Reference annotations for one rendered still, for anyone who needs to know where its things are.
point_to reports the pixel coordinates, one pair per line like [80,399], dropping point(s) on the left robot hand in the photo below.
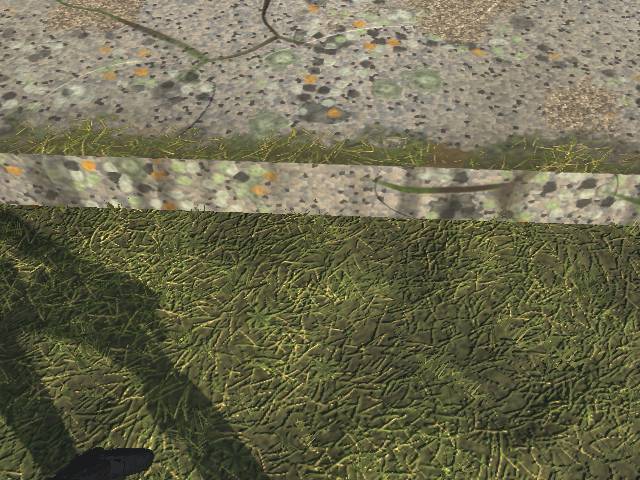
[100,464]

